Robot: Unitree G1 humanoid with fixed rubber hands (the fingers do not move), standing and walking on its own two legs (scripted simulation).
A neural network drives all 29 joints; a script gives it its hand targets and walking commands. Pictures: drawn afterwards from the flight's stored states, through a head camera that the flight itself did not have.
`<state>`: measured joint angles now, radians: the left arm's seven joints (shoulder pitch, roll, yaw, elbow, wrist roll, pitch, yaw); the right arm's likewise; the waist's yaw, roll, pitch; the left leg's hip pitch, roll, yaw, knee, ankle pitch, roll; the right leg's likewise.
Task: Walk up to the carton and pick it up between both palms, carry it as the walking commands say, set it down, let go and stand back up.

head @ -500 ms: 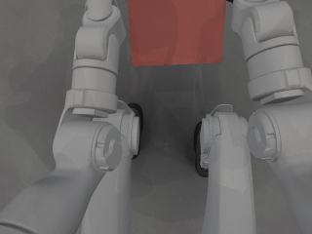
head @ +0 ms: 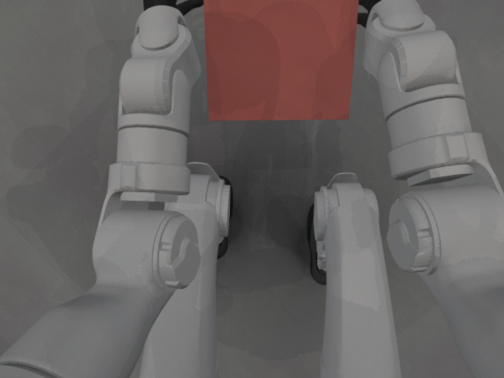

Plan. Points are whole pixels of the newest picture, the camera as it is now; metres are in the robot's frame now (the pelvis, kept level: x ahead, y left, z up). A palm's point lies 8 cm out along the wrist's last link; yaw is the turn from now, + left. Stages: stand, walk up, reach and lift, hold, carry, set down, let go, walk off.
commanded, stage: reach and lift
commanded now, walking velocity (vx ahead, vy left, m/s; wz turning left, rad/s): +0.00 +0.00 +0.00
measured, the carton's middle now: (267, 38) +0.54 +0.02 -0.16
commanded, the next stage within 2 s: none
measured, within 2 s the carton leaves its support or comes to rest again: neither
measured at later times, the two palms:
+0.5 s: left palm out of the picture +0.51 +0.13 +0.01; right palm out of the picture +0.53 -0.11 -0.01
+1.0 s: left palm out of the picture +0.50 +0.12 +0.08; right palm out of the picture +0.51 -0.12 +0.06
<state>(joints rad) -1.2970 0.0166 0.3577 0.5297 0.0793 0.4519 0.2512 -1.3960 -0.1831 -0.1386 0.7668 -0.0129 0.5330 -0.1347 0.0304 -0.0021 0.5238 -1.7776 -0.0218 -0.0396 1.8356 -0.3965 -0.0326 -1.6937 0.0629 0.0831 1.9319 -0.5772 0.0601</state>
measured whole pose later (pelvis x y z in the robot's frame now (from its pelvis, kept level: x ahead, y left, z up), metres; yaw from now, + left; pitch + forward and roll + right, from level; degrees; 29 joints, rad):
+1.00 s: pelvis +0.01 +0.00 +0.11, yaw -2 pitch +9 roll +0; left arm -1.11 -0.04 0.34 0.48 0.08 0.46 0.25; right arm -1.21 -0.12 -0.14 0.72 -0.02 0.54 -0.13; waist 0.03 0.00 0.52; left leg -1.26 -0.02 -0.04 1.48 -0.38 -0.04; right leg -1.21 0.07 0.10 1.56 -0.51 0.06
